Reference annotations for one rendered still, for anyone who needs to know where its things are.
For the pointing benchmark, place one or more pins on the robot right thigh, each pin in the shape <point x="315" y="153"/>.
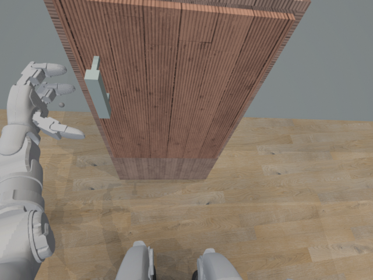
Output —
<point x="214" y="266"/>

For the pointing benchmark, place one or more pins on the handle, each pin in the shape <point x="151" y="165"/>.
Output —
<point x="95" y="85"/>

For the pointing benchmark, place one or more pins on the cupboard door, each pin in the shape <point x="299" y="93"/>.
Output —
<point x="179" y="75"/>

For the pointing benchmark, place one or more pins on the robot left thigh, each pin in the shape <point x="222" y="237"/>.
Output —
<point x="138" y="264"/>

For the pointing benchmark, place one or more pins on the robot left forearm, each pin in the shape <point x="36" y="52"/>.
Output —
<point x="21" y="174"/>

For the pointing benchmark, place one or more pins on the left robot hand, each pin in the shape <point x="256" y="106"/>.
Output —
<point x="23" y="101"/>

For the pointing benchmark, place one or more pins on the left robot upper arm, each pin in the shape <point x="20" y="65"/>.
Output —
<point x="26" y="239"/>

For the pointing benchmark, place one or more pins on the robot thigh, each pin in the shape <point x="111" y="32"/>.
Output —
<point x="138" y="264"/>
<point x="214" y="266"/>

